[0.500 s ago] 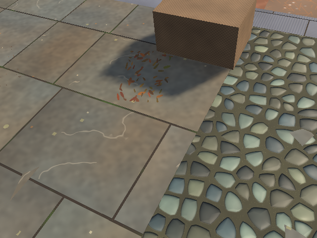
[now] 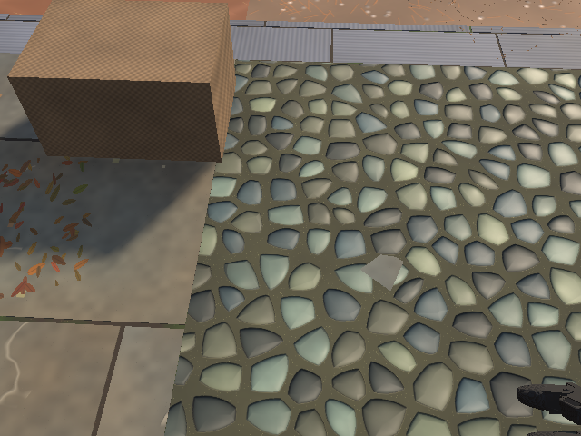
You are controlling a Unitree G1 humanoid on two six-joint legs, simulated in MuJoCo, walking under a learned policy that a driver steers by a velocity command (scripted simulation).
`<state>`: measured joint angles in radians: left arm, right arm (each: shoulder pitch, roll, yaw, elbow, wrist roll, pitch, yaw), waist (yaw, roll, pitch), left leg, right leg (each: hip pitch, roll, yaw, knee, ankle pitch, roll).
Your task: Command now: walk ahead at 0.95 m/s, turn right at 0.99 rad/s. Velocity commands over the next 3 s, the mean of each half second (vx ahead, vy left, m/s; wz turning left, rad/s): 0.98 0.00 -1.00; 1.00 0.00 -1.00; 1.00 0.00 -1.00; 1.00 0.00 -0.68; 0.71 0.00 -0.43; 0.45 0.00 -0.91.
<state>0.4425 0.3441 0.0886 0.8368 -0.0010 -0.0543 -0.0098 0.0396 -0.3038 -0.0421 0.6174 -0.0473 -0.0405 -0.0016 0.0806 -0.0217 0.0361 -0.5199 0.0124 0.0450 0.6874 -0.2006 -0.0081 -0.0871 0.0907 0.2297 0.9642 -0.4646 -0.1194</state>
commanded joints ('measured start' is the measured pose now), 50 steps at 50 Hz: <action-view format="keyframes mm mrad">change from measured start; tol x32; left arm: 1 -128 44 -18 -145 21 -14 -12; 14 -574 -22 -76 -310 36 47 -111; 20 52 146 21 -97 19 38 -30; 50 -323 -20 -55 -205 39 45 -62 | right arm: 1 185 -124 -57 -9 -16 1 -14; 17 408 -196 -48 205 21 -48 -19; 36 -108 -52 29 -119 16 -6 23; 42 577 -293 -70 42 -24 -26 -50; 50 349 -34 -18 148 23 -52 8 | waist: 1 -127 175 -143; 14 -88 33 153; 22 9 -202 -298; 32 -73 70 84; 41 -318 3 -272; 43 -171 459 -444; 50 -99 91 17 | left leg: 1 608 389 -714 -456 -712 117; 13 408 211 222 -623 303 40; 18 605 267 269 -178 1318 38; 20 331 245 227 399 952 42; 21 17 50 208 764 -163 9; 22 -304 -40 23 990 -303 -31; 40 551 -33 -52 -126 84 7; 43 982 482 -953 -402 -547 128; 50 465 293 -173 -482 11 68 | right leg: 1 -656 -88 -98 443 153 -17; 18 -253 9 -427 -176 301 -106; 20 254 30 -304 -293 210 -153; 22 555 -307 515 -537 90 -364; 31 -261 -94 214 -795 364 -239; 40 -93 -71 183 -302 1072 -45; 41 -232 -25 140 -25 949 -26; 42 -485 76 37 343 50 -16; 50 -707 -185 -144 361 230 6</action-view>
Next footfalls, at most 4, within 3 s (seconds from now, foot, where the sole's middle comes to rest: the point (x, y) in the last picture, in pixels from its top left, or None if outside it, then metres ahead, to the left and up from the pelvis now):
0.40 right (392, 410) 0.51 -0.15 -0.75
0.82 left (427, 244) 0.97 -0.26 -0.75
1.28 right None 1.02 -0.71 -0.75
1.66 left None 1.26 -1.10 -0.75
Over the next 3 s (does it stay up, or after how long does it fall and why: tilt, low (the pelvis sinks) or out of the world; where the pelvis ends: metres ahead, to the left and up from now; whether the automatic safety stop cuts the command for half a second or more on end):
stays up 0.79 -1.76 0.01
